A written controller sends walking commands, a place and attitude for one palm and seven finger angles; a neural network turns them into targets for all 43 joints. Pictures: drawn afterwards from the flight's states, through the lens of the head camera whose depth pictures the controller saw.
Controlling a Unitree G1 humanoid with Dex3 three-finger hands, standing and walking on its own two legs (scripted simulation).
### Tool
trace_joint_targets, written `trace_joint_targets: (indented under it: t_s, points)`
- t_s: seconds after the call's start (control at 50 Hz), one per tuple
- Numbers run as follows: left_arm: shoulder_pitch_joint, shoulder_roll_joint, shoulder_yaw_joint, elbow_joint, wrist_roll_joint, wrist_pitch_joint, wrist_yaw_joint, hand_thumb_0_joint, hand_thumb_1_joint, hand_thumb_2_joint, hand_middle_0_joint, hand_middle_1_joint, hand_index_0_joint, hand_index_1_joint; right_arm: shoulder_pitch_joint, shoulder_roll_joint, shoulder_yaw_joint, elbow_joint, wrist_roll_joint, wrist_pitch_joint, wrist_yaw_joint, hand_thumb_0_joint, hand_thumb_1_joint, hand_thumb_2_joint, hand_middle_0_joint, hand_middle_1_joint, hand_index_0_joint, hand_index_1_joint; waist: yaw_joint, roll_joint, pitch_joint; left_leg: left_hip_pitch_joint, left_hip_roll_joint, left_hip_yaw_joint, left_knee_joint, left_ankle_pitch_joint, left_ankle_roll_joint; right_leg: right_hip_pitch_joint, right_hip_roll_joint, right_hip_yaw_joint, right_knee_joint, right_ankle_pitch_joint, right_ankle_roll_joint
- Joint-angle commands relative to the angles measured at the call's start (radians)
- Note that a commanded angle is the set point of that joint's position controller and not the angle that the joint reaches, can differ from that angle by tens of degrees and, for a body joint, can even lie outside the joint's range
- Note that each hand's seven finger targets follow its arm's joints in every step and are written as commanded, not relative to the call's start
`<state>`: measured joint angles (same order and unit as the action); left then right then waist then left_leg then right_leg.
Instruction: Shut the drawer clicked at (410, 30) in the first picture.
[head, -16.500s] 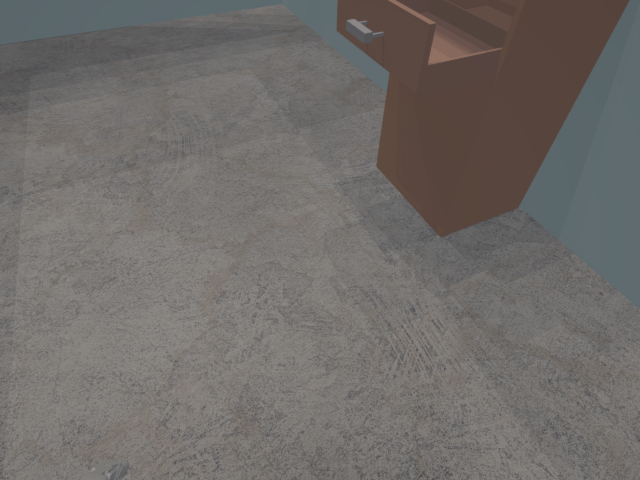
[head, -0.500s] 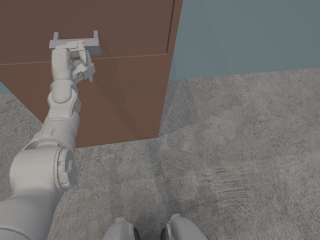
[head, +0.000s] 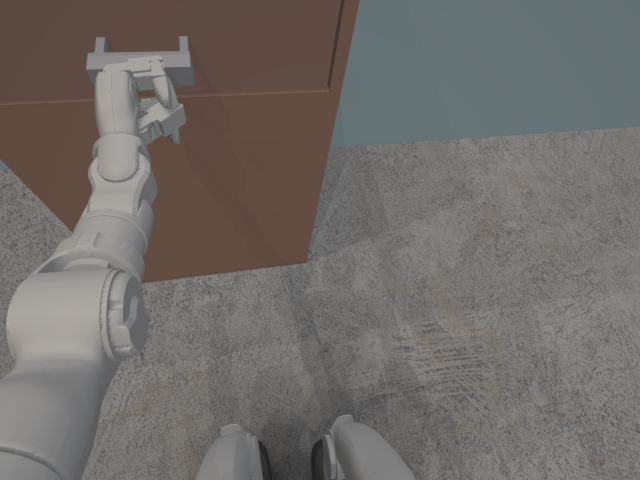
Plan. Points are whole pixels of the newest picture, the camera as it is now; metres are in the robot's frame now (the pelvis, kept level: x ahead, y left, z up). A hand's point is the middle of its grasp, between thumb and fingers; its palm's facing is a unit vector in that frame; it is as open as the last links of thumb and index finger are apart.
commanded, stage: pull the fist back off the drawer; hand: left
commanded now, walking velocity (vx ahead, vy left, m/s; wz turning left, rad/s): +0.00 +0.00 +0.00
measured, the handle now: (143, 57) +0.63 +0.14 +0.10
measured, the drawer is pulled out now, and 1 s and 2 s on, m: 0.00 0.00 0.00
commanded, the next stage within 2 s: draw the hand back to the body in 0.44 s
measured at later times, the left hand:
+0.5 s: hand (173, 129) +0.52 +0.10 +0.08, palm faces +0.05 -1.00 -0.02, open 3.3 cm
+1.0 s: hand (106, 197) +0.39 +0.14 +0.14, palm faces +0.04 -1.00 -0.04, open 3.3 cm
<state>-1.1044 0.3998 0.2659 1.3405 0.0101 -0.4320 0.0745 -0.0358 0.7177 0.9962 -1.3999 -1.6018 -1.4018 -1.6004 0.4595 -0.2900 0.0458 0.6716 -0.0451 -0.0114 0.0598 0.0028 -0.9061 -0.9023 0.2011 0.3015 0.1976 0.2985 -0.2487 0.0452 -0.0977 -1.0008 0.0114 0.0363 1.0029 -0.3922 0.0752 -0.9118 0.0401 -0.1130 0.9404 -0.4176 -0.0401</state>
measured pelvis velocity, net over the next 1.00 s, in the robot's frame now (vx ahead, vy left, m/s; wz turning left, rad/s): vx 0.04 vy -0.02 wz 0.01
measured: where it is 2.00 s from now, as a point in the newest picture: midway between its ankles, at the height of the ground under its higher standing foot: outside the picture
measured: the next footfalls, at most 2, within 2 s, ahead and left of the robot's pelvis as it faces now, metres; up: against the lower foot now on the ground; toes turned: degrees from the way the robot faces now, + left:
none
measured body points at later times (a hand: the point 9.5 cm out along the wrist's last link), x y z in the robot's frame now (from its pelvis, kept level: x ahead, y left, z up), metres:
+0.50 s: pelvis +0.04 -0.01 +0.02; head +0.14 -0.01 +0.45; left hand +0.51 +0.16 +0.09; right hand +0.04 -0.26 -0.11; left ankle +0.04 +0.07 -0.67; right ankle +0.01 -0.10 -0.67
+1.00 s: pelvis +0.04 -0.02 +0.04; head +0.07 -0.03 +0.49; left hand +0.38 +0.20 +0.15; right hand +0.19 -0.27 -0.06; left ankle +0.04 +0.07 -0.67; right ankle +0.01 -0.10 -0.67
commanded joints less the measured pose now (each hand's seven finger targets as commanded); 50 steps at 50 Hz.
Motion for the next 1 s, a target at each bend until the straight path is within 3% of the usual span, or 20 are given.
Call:
trace_joint_targets:
  t_s: [0.0, 0.02, 0.06, 0.16, 0.18, 0.28, 0.32, 0.36, 0.46, 0.5, 0.52, 0.56, 0.6, 0.66, 0.72, 0.76, 0.78, 0.86, 0.92, 0.98]
  points:
    - [-0.579, 0.169, 0.016, -0.249, -0.02, -0.053, 0.009, 0.0, 0.9, 0.9, -1.4, -1.6, -1.4, -1.6, 0.187, -0.186, -0.073, -0.034, 0.002, -0.005, -0.009, 0.0, -0.9, -0.9, 0.2, 0.3, 0.2, 0.3, -0.051, 0.089, -0.431, 0.493, 0.018, -0.163, -0.14, 0.069, -0.032, 0.003, 0.025, 0.079, -0.145, 0.072, 0.02]
    - [-0.552, 0.205, 0.047, -0.253, -0.024, -0.053, 0.009, 0.0, 0.9, 0.9, -1.4, -1.6, -1.4, -1.6, 0.184, -0.189, -0.073, -0.04, 0.002, -0.002, -0.009, 0.0, -0.9, -0.9, 0.2, 0.3, 0.2, 0.3, -0.034, 0.084, -0.434, 0.476, 0.017, -0.16, -0.142, 0.063, -0.033, 0.02, 0.024, 0.082, -0.145, 0.066, 0.019]
    - [-0.529, 0.155, 0.016, -0.272, -0.029, -0.052, 0.004, 0.0, 0.9, 0.9, -1.4, -1.6, -1.4, -1.6, 0.176, -0.181, -0.075, -0.047, 0.005, 0.0, -0.006, 0.0, -0.9, -0.9, 0.2, 0.3, 0.2, 0.3, -0.031, 0.085, -0.423, 0.486, 0.017, -0.153, -0.144, 0.073, -0.032, 0.024, 0.025, 0.081, -0.149, 0.074, 0.019]
    - [-0.383, 0.171, 0.057, -0.342, -0.047, -0.063, -0.009, 0.0, 0.9, 0.9, -1.4, -1.6, -1.4, -1.6, 0.163, -0.173, -0.083, -0.068, 0.011, 0.019, 0.0, 0.0, -0.9, -0.9, 0.2, 0.3, 0.2, 0.3, 0.027, 0.061, -0.478, 0.516, 0.014, -0.122, -0.14, 0.199, -0.035, 0.119, 0.03, 0.082, -0.146, 0.158, 0.016]
    - [-0.34, 0.13, 0.031, -0.337, -0.05, -0.061, -0.016, 0.0, 0.9, 0.9, -1.4, -1.6, -1.4, -1.6, 0.16, -0.168, -0.083, -0.072, 0.012, 0.023, 0.002, 0.0, -0.9, -0.9, 0.2, 0.3, 0.2, 0.3, 0.029, 0.064, -0.471, 0.525, 0.012, -0.118, -0.14, 0.224, -0.035, 0.122, 0.033, 0.079, -0.145, 0.18, 0.015]
    - [-0.172, 0.081, 0.021, -0.455, -0.068, -0.067, -0.032, 0.0, 0.9, 0.9, -1.4, -1.6, -1.4, -1.6, 0.13, -0.154, -0.095, -0.108, 0.024, 0.054, 0.01, 0.0, -0.9, -0.9, 0.2, 0.3, 0.2, 0.3, 0.081, 0.043, -0.496, 0.564, 0.008, -0.091, -0.137, 0.356, -0.037, 0.204, 0.034, 0.08, -0.137, 0.313, 0.013]
    - [-0.112, 0.06, 0.015, -0.485, -0.079, -0.056, -0.036, 0.0, 0.9, 0.9, -1.4, -1.6, -1.4, -1.6, 0.116, -0.148, -0.099, -0.114, 0.031, 0.066, 0.012, 0.0, -0.9, -0.9, 0.2, 0.3, 0.2, 0.3, 0.091, 0.022, -0.474, 0.559, 0.007, -0.081, -0.139, 0.382, -0.038, 0.223, 0.035, 0.08, -0.141, 0.35, 0.017]
    - [-0.144, 0.026, -0.021, -0.541, -0.082, -0.054, -0.034, 0.0, 0.9, 0.9, -1.4, -1.6, -1.4, -1.6, 0.103, -0.141, -0.101, -0.113, 0.036, 0.072, 0.011, 0.0, -0.9, -0.9, 0.2, 0.3, 0.2, 0.3, 0.074, 0.02, -0.443, 0.566, 0.008, -0.081, -0.142, 0.39, -0.035, 0.218, 0.034, 0.081, -0.146, 0.365, 0.02]
    - [-0.114, 0.037, -0.007, -0.6, -0.084, -0.061, -0.02, 0.0, 0.9, 0.9, -1.4, -1.6, -1.4, -1.6, 0.088, -0.134, -0.105, -0.098, 0.039, 0.071, 0.004, 0.0, -0.9, -0.9, 0.2, 0.3, 0.2, 0.3, 0.085, 0.008, -0.456, 0.592, 0.005, -0.078, -0.133, 0.447, -0.036, 0.25, 0.028, 0.091, -0.138, 0.428, 0.023]
    - [-0.115, -0.019, -0.054, -0.608, -0.085, -0.06, -0.028, 0.0, 0.9, 0.9, -1.4, -1.6, -1.4, -1.6, 0.073, -0.126, -0.105, -0.093, 0.043, 0.067, 0.004, 0.0, -0.9, -0.9, 0.2, 0.3, 0.2, 0.3, 0.078, 0.035, -0.459, 0.623, 0.005, -0.079, -0.121, 0.484, -0.037, 0.227, 0.025, 0.092, -0.135, 0.451, 0.024]
    - [-0.106, 0.005, -0.034, -0.604, -0.089, -0.057, -0.031, 0.0, 0.9, 0.9, -1.4, -1.6, -1.4, -1.6, 0.073, -0.13, -0.107, -0.089, 0.043, 0.067, 0.002, 0.0, -0.9, -0.9, 0.2, 0.3, 0.2, 0.3, 0.083, 0.023, -0.457, 0.618, 0.005, -0.08, -0.12, 0.484, -0.038, 0.235, 0.024, 0.092, -0.135, 0.452, 0.024]
    - [0.029, 0.063, 0.021, -0.669, -0.105, -0.042, -0.044, 0.0, 0.9, 0.9, -1.4, -1.6, -1.4, -1.6, 0.054, -0.134, -0.106, -0.124, 0.049, 0.067, 0.0, 0.0, -0.9, -0.9, 0.2, 0.3, 0.2, 0.3, 0.135, 0.013, -0.512, 0.621, -0.004, -0.064, -0.142, 0.502, -0.036, 0.343, 0.023, 0.101, -0.144, 0.508, 0.022]
    - [0.155, 0.06, 0.018, -0.78, -0.123, -0.021, -0.068, 0.0, 0.9, 0.9, -1.4, -1.6, -1.4, -1.6, 0.027, -0.122, -0.102, -0.164, 0.062, 0.065, -0.002, 0.0, -0.9, -0.9, 0.2, 0.3, 0.2, 0.3, 0.175, 0.036, -0.561, 0.649, -0.009, -0.049, -0.16, 0.586, -0.033, 0.443, 0.017, 0.109, -0.151, 0.612, 0.023]
    - [0.308, 0.013, -0.021, -0.9, -0.163, 0.034, -0.105, 0.0, 0.9, 0.9, -1.4, -1.6, -1.4, -1.6, -0.024, -0.111, -0.099, -0.204, 0.084, 0.059, -0.009, 0.0, -0.9, -0.9, 0.2, 0.3, 0.2, 0.3, 0.182, -0.049, -0.483, 0.613, -0.013, -0.024, -0.197, 0.56, -0.022, 0.537, 0.012, 0.113, -0.193, 0.701, 0.035]
    - [0.387, -0.015, -0.052, -0.984, -0.194, 0.085, -0.13, 0.0, 0.9, 0.9, -1.4, -1.6, -1.4, -1.6, -0.062, -0.112, -0.096, -0.217, 0.098, 0.048, -0.021, 0.0, -0.9, -0.9, 0.2, 0.3, 0.2, 0.3, 0.176, -0.064, -0.383, 0.62, -0.014, -0.022, -0.234, 0.495, -0.019, 0.533, 0.008, 0.108, -0.235, 0.668, 0.042]
    - [0.436, -0.003, -0.046, -1.046, -0.206, 0.109, -0.138, 0.0, 0.9, 0.9, -1.4, -1.6, -1.4, -1.6, -0.095, -0.113, -0.092, -0.226, 0.103, 0.04, -0.032, 0.0, -0.9, -0.9, 0.2, 0.3, 0.2, 0.3, 0.18, -0.06, -0.346, 0.623, -0.017, -0.02, -0.255, 0.439, -0.019, 0.543, 0.004, 0.112, -0.262, 0.629, 0.043]
    - [0.435, -0.009, -0.061, -1.096, -0.207, 0.115, -0.141, 0.0, 0.9, 0.9, -1.4, -1.6, -1.4, -1.6, -0.111, -0.111, -0.089, -0.231, 0.105, 0.035, -0.037, 0.0, -0.9, -0.9, 0.2, 0.3, 0.2, 0.3, 0.18, -0.008, -0.337, 0.647, -0.02, -0.017, -0.261, 0.433, -0.017, 0.54, 0.001, 0.117, -0.269, 0.619, 0.042]
    - [0.493, -0.027, -0.087, -1.178, -0.224, 0.145, -0.16, 0.0, 0.9, 0.9, -1.4, -1.6, -1.4, -1.6, -0.17, -0.106, -0.077, -0.237, 0.11, 0.009, -0.053, 0.0, -0.9, -0.9, 0.2, 0.3, 0.2, 0.3, 0.18, -0.018, -0.282, 0.675, -0.019, -0.036, -0.298, 0.357, -0.019, 0.531, -0.003, 0.109, -0.307, 0.513, 0.036]
    - [0.552, -0.009, -0.076, -1.262, -0.234, 0.157, -0.173, 0.0, 0.9, 0.9, -1.4, -1.6, -1.4, -1.6, -0.212, -0.105, -0.072, -0.247, 0.111, -0.013, -0.066, 0.0, -0.9, -0.9, 0.2, 0.3, 0.2, 0.3, 0.199, -0.01, -0.294, 0.715, -0.02, -0.045, -0.323, 0.349, -0.019, 0.561, -0.007, 0.11, -0.323, 0.486, 0.032]
    - [0.607, -0.007, -0.08, -1.296, -0.248, 0.189, -0.189, 0.0, 0.9, 0.9, -1.4, -1.6, -1.4, -1.6, -0.257, -0.104, -0.059, -0.259, 0.116, -0.032, -0.075, 0.0, -0.9, -0.9, 0.2, 0.3, 0.2, 0.3, 0.207, -0.01, -0.228, 0.717, -0.018, -0.05, -0.355, 0.297, -0.02, 0.553, -0.01, 0.106, -0.351, 0.417, 0.029]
